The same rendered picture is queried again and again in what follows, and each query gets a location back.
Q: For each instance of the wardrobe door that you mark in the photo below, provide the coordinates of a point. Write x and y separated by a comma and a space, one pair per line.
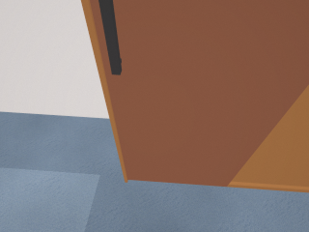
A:
203, 82
283, 157

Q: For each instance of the handle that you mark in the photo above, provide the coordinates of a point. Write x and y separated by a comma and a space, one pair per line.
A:
111, 36

